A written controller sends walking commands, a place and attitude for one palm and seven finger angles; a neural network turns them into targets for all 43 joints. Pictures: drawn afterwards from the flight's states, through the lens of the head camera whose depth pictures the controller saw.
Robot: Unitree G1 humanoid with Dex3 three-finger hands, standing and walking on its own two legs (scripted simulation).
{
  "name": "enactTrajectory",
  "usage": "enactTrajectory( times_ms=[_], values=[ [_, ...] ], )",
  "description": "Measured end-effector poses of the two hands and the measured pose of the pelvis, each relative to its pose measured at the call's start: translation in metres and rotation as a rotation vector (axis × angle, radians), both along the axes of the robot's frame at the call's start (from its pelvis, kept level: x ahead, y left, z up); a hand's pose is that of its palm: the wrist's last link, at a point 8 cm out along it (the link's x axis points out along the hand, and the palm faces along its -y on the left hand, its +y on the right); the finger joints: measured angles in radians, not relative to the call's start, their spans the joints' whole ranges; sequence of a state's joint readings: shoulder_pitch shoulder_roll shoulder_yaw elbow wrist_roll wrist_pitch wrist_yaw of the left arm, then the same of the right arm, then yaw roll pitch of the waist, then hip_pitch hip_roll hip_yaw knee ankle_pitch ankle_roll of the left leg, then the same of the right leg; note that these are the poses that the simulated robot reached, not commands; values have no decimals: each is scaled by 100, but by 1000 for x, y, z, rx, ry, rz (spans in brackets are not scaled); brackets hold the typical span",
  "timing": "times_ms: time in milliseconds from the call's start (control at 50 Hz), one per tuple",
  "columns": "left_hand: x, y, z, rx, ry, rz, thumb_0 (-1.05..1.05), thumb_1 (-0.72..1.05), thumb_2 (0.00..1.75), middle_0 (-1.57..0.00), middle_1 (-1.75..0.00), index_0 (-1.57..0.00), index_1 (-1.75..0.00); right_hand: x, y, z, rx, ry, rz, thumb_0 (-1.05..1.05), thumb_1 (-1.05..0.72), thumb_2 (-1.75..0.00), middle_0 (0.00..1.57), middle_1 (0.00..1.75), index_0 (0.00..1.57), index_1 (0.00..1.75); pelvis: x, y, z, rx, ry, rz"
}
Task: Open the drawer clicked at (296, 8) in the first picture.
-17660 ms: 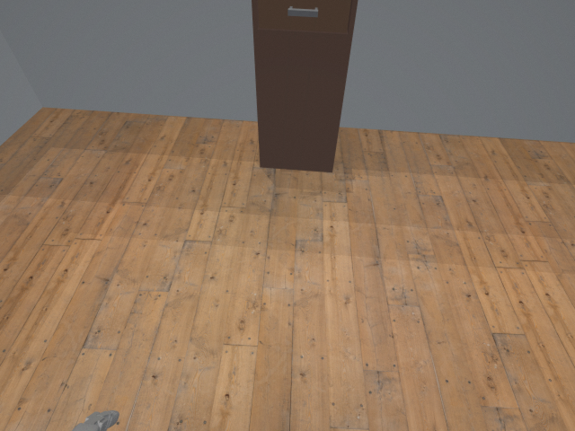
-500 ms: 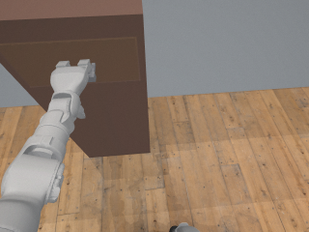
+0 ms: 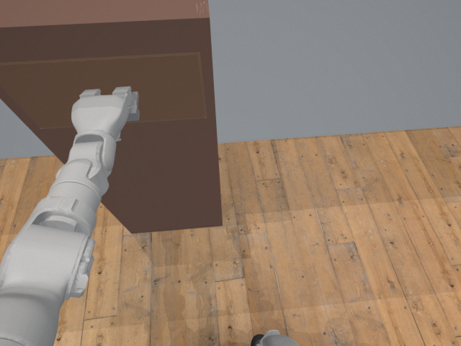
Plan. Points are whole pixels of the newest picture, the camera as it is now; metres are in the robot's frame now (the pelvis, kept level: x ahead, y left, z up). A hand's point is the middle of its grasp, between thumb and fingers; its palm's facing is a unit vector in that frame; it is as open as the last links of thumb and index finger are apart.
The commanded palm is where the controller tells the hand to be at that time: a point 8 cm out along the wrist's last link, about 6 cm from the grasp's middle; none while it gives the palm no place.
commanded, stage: pull the drawer open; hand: left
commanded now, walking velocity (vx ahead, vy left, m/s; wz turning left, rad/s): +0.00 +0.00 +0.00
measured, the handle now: (108, 106) +0.55 +0.20 +0.06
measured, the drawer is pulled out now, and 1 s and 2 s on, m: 0.00 0.02 0.11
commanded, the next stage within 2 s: none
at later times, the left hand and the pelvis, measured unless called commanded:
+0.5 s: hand (112, 141) +0.48 +0.19 +0.04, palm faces -0.04 -0.02 -1.00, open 5.3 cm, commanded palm +0.44 +0.19 +0.09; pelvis +0.02 +0.01 +0.01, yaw -1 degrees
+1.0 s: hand (110, 143) +0.48 +0.20 +0.03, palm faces -0.05 -0.01 -1.00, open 5.1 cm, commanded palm +0.44 +0.19 +0.09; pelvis +0.00 +0.00 +0.00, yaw +0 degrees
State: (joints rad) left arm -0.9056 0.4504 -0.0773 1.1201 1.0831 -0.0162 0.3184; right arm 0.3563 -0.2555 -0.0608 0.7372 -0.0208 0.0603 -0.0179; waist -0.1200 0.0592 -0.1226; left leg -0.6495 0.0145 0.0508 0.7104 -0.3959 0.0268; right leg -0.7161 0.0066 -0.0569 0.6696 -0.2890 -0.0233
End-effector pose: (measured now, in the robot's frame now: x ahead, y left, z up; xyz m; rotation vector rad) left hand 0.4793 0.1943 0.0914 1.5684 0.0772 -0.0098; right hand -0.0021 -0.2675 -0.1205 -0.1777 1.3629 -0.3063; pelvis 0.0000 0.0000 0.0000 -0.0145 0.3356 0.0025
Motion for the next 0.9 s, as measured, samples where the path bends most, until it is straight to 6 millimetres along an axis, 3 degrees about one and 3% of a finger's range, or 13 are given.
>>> enactTrajectory(
  times_ms=[360,580,720,800,900],
  values=[
    [-4,1,-1,-16,-10,-9,0,78,83,-36,-135,-39,-133,16,5,2,12,-33,-11,1,-91,-90,20,30,20,29,9,5,3,-1,-8,-21],
    [-24,1,-2,-21,-28,-16,0,78,84,-34,-135,-39,-133,59,10,1,46,-92,28,1,-91,-90,20,30,20,29,22,7,7,-2,-40,-15],
    [-19,3,-3,1,-15,-8,-1,79,86,-38,-135,-40,-134,82,8,1,28,-126,81,1,-91,-90,20,30,20,29,17,3,5,1,-38,11],
    [-18,3,-2,1,-4,-6,-1,79,86,-40,-135,-41,-135,81,5,-1,21,-131,89,1,-91,-90,20,30,20,29,13,1,4,2,-32,14],
    [-18,3,-2,2,3,-4,-1,79,86,-40,-135,-42,-135,64,2,-2,15,-112,72,1,-91,-90,20,30,20,29,8,-1,2,4,-29,11]
  ],
)
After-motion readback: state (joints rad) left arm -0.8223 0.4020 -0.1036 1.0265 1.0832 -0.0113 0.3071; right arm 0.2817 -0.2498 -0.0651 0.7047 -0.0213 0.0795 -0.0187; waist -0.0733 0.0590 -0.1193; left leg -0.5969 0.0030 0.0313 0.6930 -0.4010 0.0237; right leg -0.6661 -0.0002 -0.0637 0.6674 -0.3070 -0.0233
